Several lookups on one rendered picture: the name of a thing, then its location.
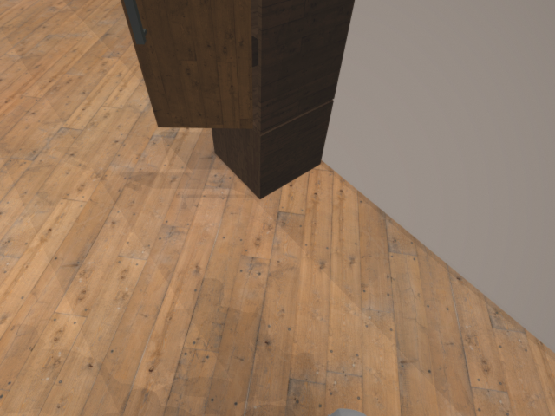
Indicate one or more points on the cupboard door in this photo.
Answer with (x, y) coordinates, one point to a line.
(197, 61)

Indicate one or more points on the handle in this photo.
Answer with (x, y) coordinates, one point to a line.
(134, 18)

